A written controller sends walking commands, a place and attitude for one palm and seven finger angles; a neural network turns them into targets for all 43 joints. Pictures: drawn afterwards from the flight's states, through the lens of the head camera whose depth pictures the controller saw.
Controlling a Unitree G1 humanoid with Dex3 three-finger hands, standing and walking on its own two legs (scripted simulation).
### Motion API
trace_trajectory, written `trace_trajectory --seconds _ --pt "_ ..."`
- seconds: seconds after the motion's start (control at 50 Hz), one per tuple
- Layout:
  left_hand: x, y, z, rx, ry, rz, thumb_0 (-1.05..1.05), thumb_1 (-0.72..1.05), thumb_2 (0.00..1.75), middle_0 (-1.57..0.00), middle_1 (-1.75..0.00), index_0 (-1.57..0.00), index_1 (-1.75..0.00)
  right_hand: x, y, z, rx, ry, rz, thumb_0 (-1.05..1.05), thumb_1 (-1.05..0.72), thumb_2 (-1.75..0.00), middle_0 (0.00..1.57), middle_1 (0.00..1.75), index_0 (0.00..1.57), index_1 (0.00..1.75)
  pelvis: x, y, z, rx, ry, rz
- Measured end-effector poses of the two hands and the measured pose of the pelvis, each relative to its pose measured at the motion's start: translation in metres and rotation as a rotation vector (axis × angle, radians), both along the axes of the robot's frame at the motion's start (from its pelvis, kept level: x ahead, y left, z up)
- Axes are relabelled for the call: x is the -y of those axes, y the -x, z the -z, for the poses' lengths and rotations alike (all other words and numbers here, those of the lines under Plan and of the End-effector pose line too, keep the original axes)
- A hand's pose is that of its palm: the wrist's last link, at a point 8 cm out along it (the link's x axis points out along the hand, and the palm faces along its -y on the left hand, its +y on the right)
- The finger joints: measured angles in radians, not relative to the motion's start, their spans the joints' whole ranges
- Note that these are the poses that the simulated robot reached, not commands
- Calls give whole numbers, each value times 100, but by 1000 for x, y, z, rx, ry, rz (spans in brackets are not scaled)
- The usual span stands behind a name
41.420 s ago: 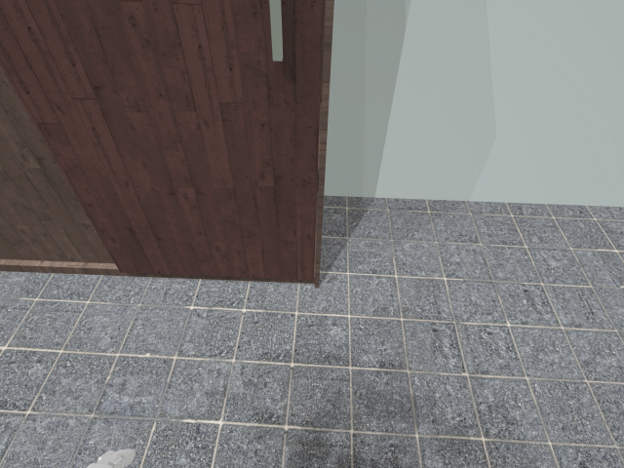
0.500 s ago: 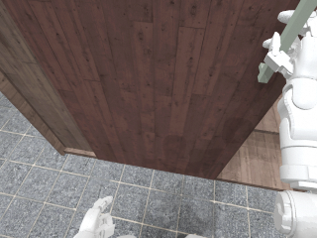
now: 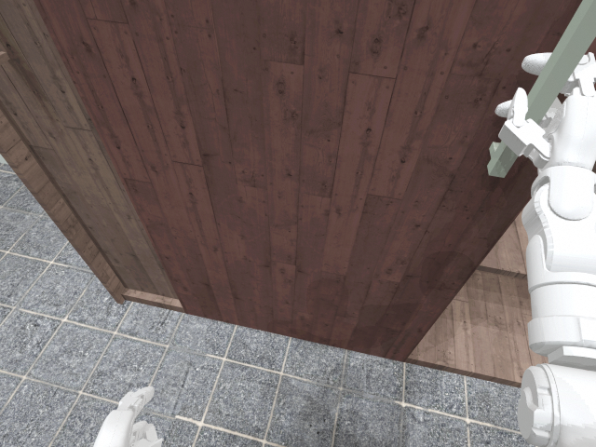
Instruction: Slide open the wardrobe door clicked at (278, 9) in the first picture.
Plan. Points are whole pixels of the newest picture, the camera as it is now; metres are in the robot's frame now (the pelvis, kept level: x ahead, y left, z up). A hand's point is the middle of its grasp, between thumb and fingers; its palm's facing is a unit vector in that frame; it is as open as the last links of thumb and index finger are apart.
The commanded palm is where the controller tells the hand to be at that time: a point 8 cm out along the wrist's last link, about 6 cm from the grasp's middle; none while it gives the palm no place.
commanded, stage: stop walking and hold the door there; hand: right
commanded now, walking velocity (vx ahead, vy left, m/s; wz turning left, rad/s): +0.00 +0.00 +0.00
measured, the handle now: (540, 83) +0.47 -0.24 +0.26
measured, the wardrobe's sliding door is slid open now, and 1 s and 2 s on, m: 0.47 0.47 0.47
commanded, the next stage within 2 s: loosen the grip on the handle in 0.04 s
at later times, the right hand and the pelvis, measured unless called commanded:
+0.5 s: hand (520, 125) +0.43 -0.22 +0.24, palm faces +0.30 +0.94 -0.16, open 12.4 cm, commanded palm +0.40 -0.25 +0.23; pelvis -0.03 +0.00 -0.01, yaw -1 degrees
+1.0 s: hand (523, 129) +0.43 -0.22 +0.23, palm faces +0.28 +0.95 -0.11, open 14.7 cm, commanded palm +0.38 -0.28 +0.23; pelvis +0.00 +0.00 +0.00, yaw +2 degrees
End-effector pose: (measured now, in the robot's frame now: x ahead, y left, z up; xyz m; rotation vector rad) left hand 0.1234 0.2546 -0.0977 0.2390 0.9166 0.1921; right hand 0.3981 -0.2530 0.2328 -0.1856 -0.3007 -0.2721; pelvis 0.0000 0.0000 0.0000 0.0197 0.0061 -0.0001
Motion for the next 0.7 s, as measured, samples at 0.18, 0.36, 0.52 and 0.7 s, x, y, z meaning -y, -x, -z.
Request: trace_trajectory --seconds 0.18,0.36,0.52,0.7 --pt "22 4 8 -13 58 24 1 91 90 -20 -30 -20 -30 5 -3 -5 -37 42 -16 -10 -72 -80 49 140 20 136 2 1 -1 -3 7 -5" --pt "3 23 -10 119 31 30 1 91 90 -21 -30 -20 -30 10 5 -10 -65 -49 25 -2 -33 -63 52 140 29 134 -3 18 1 -16 13 17" --pt "-17 69 -3 14 -18 -23 1 91 90 -20 -30 -20 -30 7 1 -3 -20 23 0 -1 26 -34 44 136 26 130 -4 27 5 -34 12 10" --pt "-15 89 6 -61 -10 -91 1 91 90 -20 -30 -20 -30 9 0 -1 -10 2 -47 -1 51 -22 43 127 28 121 -3 15 2 -31 9 -17"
